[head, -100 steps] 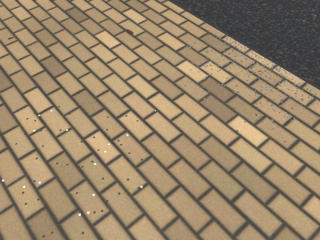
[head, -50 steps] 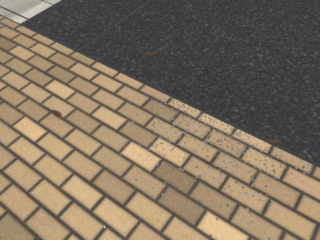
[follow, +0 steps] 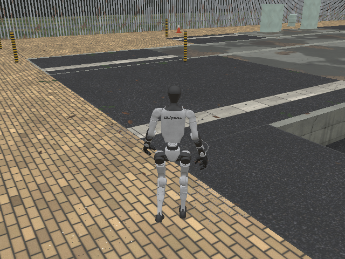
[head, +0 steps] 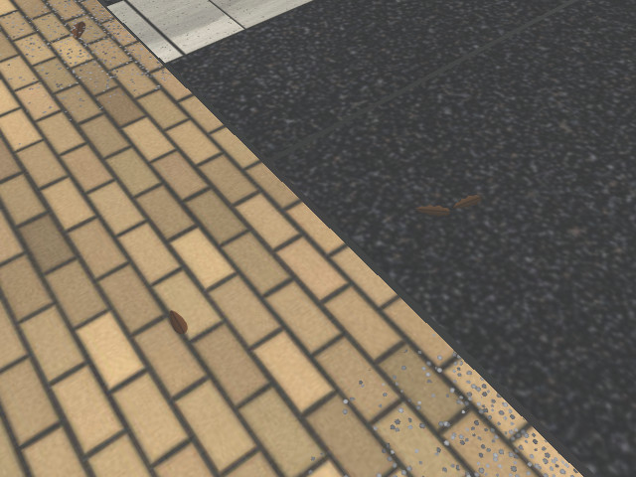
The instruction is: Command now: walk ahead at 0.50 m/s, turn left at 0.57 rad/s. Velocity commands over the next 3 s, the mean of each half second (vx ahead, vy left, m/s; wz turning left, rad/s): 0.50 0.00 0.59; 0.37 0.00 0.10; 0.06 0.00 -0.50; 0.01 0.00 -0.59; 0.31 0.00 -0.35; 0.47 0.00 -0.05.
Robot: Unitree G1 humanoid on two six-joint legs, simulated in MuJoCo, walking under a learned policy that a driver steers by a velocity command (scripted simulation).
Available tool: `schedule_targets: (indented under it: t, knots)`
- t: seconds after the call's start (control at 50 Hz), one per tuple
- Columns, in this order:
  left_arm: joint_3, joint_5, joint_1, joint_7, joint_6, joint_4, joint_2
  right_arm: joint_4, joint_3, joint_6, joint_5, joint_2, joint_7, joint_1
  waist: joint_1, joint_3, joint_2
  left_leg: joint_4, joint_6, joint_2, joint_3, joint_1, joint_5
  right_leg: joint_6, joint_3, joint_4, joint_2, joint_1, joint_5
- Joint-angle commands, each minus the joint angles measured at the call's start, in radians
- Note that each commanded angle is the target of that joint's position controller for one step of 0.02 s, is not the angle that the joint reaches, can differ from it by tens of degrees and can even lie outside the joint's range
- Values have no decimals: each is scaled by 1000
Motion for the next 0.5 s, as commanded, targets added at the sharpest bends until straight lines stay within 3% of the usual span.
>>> schedule_targets:
  t: [0.02, 0.06, 0.12, 0.24, 0.32, 0.38, 0.4, 0.42, 0.44, 0.46, 0.48, 0.5]
  knots:
    - [25, -7, 122, 6, -13, -10, 86, -68, -8, 12, -24, -51, 24, 6, 55, -33, -138, 76, -19, 116, -6, -279, 85, -90, 287, -307, -274, 252, 5]
    - [29, -19, 160, 0, -32, 11, 96, -84, -5, 30, -24, -39, 36, -15, 48, -44, -142, 81, -29, 118, 10, -285, 118, -95, 204, -314, -266, 252, 162]
    - [37, -26, 196, -4, -43, 29, 109, -122, 1, 41, -25, -31, 51, -108, 52, -30, -124, 55, -44, 137, 20, -373, 197, -113, 112, -342, -274, 281, 240]
    - [42, -22, 248, -4, -37, 61, 123, -194, 26, 35, -21, -4, 73, -308, 88, 28, -118, -244, -46, 141, 94, -358, 383, -98, -62, -361, -246, 292, 283]
    - [51, -21, 307, 5, -22, 89, 155, -236, 32, 33, -28, -11, 81, -402, 113, 54, -115, -394, 0, 122, 166, -310, 316, -82, -121, -322, -280, 381, 375]
    - [58, -19, 325, 13, 1, 106, 194, -235, 22, 33, -37, -30, 69, -358, 82, 5, -138, -452, 57, 38, 225, -182, 163, -64, -181, -135, -288, 450, 777]
    - [61, -20, 326, 15, 11, 108, 209, -213, 12, 28, -38, -46, 61, -273, 44, -50, -137, -478, 83, -3, 232, -84, 128, -62, -195, 10, -287, 453, 878]
    - [59, -24, 314, 15, 20, 100, 212, -163, -4, 18, -45, -70, 49, -114, -28, -142, -101, -555, 114, -35, 219, 124, 167, -41, -219, 231, -269, 373, 813]
    - [48, -18, 319, 12, 20, 65, 177, -124, -33, 14, -53, -153, 31, 43, -85, -259, 6, -594, 164, 129, -14, 393, 49, -9, -220, 530, -242, 148, 457]
    - [28, -20, 338, -12, 14, -15, 72, -147, -57, 19, -31, -268, 20, -4, 0, -320, 235, -691, 300, 405, -556, 654, 59, 54, -145, 853, -37, -298, -397]
    - [45, -10, 189, -12, 6, -38, 161, -154, -55, 30, -7, -244, 12, 45, -75, -300, 52, -774, 294, 405, -625, 631, 140, 49, 44, 903, -39, -405, -338]
    - [40, -28, 145, -17, -4, -57, 144, -133, -46, 31, -3, -211, 4, -2, -38, -164, 24, -774, 272, 380, -452, 523, 274, 38, 58, 859, -88, -436, -220]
